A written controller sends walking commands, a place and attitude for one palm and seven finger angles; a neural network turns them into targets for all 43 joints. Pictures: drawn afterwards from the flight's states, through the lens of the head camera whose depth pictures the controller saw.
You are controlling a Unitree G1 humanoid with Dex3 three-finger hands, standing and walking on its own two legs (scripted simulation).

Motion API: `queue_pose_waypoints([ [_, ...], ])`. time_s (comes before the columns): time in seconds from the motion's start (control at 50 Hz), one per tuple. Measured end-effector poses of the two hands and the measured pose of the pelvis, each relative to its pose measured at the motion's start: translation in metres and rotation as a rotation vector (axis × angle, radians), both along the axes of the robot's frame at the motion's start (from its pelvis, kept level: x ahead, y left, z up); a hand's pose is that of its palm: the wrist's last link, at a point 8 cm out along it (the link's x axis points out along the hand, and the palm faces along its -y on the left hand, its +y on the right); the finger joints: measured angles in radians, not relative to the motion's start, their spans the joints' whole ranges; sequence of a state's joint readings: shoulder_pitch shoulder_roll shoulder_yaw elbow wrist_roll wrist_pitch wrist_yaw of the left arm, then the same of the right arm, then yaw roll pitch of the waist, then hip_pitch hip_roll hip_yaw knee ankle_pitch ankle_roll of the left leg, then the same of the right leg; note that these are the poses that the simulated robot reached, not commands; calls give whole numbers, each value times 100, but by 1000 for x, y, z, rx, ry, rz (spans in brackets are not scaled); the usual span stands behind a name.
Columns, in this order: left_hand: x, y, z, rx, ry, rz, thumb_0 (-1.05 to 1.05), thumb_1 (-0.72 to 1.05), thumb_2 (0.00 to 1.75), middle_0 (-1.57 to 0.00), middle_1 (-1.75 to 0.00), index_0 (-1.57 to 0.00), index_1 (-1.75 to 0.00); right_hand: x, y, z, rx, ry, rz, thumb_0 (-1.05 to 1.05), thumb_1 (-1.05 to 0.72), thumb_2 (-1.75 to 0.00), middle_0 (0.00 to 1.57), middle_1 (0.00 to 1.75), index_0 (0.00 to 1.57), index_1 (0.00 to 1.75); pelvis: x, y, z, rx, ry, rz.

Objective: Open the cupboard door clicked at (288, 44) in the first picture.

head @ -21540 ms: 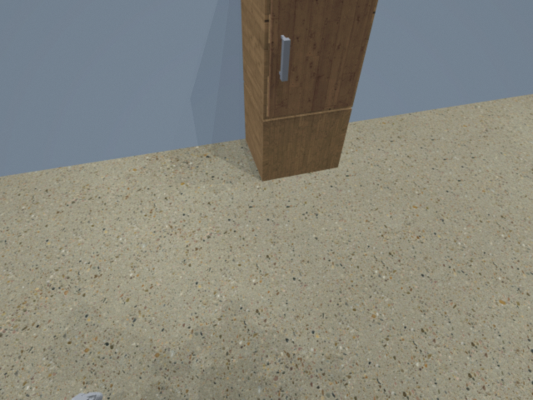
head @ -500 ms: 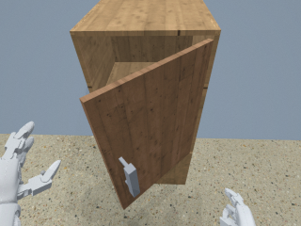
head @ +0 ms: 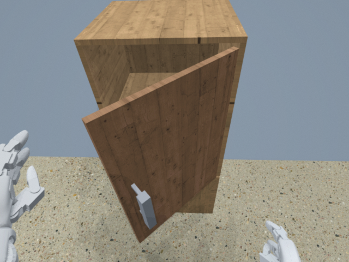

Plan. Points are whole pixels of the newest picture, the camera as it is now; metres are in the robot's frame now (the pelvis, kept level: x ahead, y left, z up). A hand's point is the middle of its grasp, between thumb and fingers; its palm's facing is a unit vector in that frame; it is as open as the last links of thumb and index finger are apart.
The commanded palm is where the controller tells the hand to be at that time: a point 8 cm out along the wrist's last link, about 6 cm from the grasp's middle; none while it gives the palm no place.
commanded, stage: step back with the hand held close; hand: left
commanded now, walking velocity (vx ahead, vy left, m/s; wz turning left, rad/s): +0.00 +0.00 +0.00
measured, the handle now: (143, 206) +0.28 +0.13 -0.07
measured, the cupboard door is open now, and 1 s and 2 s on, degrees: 44 44 44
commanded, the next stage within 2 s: stop stepping back and stand still in 1.18 s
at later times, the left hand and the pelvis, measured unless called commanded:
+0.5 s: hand (27, 197) +0.17 +0.28 +0.15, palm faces +0.31 -0.78 -0.54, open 7.4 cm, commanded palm +0.11 +0.32 +0.18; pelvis -0.04 +0.02 +0.00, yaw -2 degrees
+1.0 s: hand out of the picture +0.06 +0.30 +0.16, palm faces +0.44 -0.77 -0.46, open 7.4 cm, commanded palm +0.00 +0.34 +0.18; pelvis -0.13 +0.04 -0.01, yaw +1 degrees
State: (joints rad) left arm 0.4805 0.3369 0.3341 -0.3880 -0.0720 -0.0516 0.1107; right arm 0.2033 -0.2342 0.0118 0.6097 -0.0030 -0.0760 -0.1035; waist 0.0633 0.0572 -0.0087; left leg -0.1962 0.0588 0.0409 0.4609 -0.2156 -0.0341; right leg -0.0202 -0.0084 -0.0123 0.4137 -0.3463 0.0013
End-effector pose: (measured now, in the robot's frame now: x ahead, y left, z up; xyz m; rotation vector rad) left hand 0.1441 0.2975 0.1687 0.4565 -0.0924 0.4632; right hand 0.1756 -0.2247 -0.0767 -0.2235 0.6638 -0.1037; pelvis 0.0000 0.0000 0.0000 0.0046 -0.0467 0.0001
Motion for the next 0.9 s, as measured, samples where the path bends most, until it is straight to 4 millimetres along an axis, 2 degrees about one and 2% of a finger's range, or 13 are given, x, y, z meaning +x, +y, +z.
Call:
queue_pose_waypoints([
  [0.14, -2, 0, 2, 0, -9, 2, 1, 89, 90, -21, -30, -21, -30, -3, -1, 0, 4, 0, -1, 1, -90, -90, 20, 30, 20, 29, -3, -1, 1, 0, -8, 0],
  [0.26, 3, 7, 17, 91, -43, -41, 1, 89, 90, -21, -30, -21, -30, -8, -1, 0, -9, 41, -17, 1, -90, -90, 20, 30, 20, 30, -10, 3, 1, -18, 23, 6],
  [0.36, 4, 9, 9, 112, 34, -94, 1, 89, 90, -21, -30, -21, -30, -22, -3, 0, -11, 73, -72, 1, -90, -90, 20, 30, 20, 30, -18, 12, 2, -15, 44, -15],
  [0.46, -4, 13, 8, 130, 66, -132, 1, 89, 90, -21, -30, -21, -30, -41, 0, 0, -20, 98, -102, 1, -90, -90, 20, 30, 20, 29, -32, 20, 2, -15, 49, -27],
  [0.64, -39, 28, 13, 150, 8, -131, 1, 89, 90, -21, -30, -21, -30, -78, 14, 1, -22, 93, -104, 1, -90, -90, 20, 30, 20, 29, -65, 31, -2, -33, 40, -22],
  [0.9, -110, 39, 8, 164, -53, -61, 1, 89, 90, -21, -30, -21, -30, -127, 29, -11, -30, 93, -22, 1, -90, -90, 20, 30, 20, 30, -117, 33, -10, -52, 28, 32],
])
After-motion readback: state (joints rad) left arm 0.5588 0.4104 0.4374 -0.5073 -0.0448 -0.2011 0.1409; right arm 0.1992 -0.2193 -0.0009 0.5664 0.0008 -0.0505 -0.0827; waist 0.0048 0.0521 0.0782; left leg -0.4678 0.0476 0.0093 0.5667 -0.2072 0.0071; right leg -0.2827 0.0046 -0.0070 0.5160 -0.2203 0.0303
